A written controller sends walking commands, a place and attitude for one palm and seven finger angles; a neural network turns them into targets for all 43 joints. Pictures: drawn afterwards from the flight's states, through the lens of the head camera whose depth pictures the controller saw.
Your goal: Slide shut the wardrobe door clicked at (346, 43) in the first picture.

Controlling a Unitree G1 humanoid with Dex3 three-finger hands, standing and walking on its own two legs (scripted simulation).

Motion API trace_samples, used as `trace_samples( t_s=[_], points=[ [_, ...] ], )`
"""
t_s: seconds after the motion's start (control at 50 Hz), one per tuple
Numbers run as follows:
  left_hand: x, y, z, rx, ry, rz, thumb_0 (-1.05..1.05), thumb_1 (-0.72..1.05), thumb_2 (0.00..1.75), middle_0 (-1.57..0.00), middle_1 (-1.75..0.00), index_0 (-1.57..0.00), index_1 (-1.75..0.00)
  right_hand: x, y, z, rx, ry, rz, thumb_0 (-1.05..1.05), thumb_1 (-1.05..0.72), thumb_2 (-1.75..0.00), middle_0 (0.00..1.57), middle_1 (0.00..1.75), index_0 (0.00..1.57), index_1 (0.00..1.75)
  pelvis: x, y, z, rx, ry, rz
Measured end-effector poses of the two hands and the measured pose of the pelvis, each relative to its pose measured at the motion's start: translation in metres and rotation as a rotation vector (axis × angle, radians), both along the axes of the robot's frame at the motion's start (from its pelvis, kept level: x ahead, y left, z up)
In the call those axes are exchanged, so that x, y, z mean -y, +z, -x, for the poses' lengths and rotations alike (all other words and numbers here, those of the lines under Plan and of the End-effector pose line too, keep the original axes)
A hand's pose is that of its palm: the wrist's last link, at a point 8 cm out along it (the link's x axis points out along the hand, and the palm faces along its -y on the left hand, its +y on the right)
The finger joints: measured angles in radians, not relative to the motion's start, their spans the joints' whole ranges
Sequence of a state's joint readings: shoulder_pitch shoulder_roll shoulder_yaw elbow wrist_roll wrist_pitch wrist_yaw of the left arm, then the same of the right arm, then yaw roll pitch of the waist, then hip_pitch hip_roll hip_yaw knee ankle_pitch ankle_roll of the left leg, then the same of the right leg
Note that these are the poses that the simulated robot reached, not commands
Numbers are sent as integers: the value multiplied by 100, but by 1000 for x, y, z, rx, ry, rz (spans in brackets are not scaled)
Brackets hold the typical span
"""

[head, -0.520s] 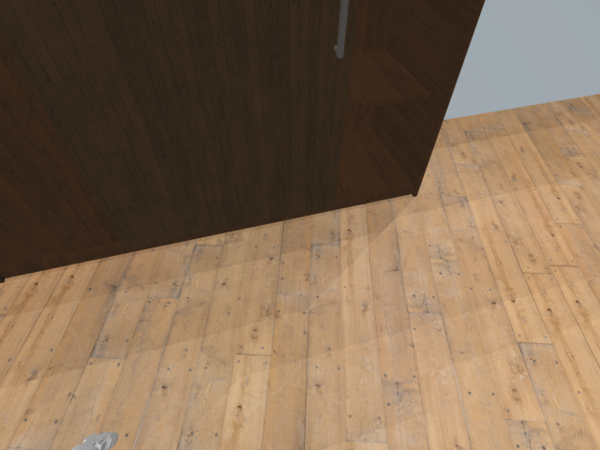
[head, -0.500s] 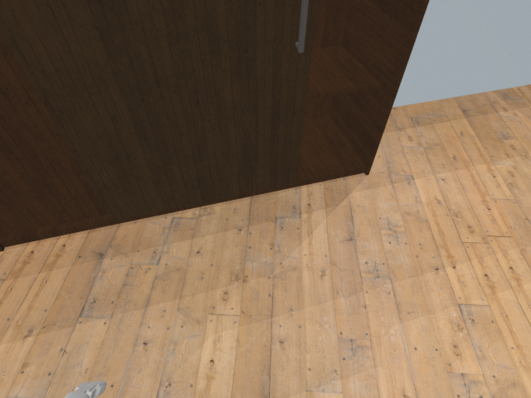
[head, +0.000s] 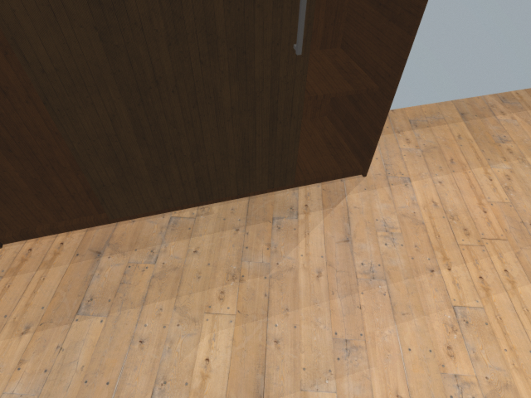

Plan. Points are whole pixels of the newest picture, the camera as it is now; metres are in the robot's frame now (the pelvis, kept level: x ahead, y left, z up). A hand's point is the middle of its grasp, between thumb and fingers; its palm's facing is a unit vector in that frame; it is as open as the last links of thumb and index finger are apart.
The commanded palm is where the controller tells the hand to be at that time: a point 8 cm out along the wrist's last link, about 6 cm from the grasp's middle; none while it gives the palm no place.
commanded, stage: stand and wait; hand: left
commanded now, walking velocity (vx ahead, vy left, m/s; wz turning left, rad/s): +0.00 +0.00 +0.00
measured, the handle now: (299, 18) +1.18 -0.03 +0.09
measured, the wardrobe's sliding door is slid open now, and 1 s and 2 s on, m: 0.41 0.41 0.41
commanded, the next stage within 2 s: look at it before walking up in 0.44 s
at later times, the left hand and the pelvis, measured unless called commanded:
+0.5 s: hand out of the picture +0.07 +0.25 -0.15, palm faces -0.04 -0.94 -0.34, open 7.4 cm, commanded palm none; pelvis -0.02 +0.00 +0.00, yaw -1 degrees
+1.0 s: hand out of the picture +0.06 +0.26 -0.15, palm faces -0.03 -0.94 -0.33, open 7.4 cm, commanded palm none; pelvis -0.02 +0.01 +0.00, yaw -1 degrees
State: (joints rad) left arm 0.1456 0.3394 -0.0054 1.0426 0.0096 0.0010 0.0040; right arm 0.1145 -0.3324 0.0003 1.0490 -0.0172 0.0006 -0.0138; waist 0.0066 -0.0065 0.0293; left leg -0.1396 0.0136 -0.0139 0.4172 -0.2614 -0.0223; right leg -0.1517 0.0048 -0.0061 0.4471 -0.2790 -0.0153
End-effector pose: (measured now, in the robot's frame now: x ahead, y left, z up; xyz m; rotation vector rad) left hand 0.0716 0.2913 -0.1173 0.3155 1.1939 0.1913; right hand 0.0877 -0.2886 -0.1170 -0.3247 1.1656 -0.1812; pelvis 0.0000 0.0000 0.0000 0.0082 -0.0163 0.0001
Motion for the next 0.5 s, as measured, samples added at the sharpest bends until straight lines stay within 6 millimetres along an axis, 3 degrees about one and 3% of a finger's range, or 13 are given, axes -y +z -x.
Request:
trace_samples(
  t_s=[0.2, 0.5],
  points=[
    [-4, 2, 12, -22, 2, -10, 1, 91, 90, -20, -30, -20, -30, 5, -2, 24, -44, -22, 3, 1, -90, -90, 20, 30, 20, 30, 1, 2, 7, 8, -5, 1],
    [-1, 3, 9, 5, -19, 3, 0, 91, 90, -20, -30, -20, -30, 0, 0, 34, -36, -27, -8, 0, -90, -90, 20, 30, 20, 30, -1, 3, 16, 7, -10, 2]
  ],
)
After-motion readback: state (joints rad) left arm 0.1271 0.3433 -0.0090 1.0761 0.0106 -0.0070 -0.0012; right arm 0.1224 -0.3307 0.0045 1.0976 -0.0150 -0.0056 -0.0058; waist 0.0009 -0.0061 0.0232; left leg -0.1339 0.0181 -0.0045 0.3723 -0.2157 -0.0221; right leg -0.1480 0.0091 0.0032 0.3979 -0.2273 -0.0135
